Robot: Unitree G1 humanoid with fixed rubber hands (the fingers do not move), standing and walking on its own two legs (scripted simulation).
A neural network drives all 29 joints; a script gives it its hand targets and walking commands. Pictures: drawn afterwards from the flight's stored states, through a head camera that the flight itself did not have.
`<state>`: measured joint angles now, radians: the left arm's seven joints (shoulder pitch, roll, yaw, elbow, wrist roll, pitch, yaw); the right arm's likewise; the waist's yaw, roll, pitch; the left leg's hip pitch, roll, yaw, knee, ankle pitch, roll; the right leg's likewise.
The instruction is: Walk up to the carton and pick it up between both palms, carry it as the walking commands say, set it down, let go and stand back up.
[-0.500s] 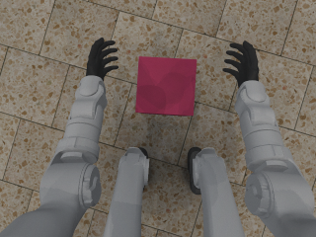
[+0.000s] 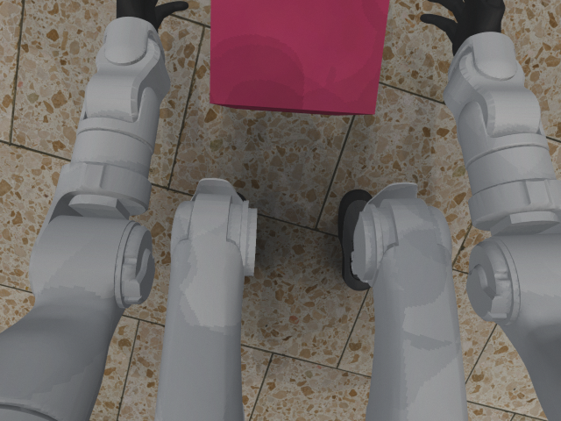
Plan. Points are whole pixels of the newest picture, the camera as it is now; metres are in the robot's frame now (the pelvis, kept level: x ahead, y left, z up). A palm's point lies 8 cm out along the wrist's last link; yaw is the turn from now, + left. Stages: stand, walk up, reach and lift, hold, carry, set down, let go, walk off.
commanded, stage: reach and lift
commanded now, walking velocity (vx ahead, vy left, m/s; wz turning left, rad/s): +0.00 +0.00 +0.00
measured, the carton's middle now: (293, 45) +0.51 +0.02 -0.31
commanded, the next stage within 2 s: none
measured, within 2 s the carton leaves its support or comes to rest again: leaves its support in 1.68 s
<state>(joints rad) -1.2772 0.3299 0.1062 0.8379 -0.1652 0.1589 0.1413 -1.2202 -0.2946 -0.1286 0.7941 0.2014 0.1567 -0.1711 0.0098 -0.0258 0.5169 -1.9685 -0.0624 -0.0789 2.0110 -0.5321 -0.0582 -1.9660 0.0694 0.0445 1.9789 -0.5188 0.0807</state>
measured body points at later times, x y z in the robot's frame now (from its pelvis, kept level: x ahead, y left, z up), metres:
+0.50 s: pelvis +0.01 -0.01 -0.06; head +0.38 +0.01 +0.17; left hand +0.52 +0.20 -0.29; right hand +0.52 -0.18 -0.28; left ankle +0.13 +0.13 -0.40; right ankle +0.14 -0.13 -0.40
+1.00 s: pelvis +0.01 +0.00 -0.06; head +0.38 +0.01 +0.20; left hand +0.52 +0.17 -0.27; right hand +0.54 -0.15 -0.26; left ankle +0.13 +0.13 -0.40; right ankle +0.14 -0.13 -0.40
